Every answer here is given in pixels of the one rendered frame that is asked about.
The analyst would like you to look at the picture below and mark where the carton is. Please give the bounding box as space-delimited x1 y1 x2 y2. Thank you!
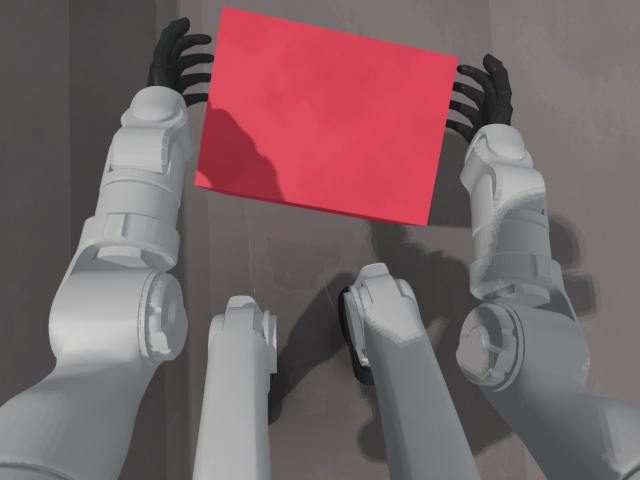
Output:
194 6 458 226

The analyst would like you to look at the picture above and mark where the robot right forearm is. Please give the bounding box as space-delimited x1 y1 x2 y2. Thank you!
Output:
460 124 590 366

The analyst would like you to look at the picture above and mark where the left robot hand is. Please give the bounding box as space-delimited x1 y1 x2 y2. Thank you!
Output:
146 17 214 108

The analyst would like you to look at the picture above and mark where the robot left forearm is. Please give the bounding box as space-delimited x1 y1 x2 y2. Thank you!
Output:
49 86 193 357

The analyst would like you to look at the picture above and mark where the robot right shin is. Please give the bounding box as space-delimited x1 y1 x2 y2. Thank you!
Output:
353 263 420 366

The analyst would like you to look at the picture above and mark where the left robot thigh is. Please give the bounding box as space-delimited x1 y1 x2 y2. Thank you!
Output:
192 307 277 480

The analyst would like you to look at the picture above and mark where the robot left upper arm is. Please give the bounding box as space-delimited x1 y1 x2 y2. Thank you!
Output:
0 269 188 480

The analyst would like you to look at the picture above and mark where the robot right upper arm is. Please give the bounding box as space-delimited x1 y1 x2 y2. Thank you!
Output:
456 301 640 480

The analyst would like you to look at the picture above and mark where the right robot hand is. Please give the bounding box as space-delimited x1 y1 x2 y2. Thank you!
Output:
445 54 513 145

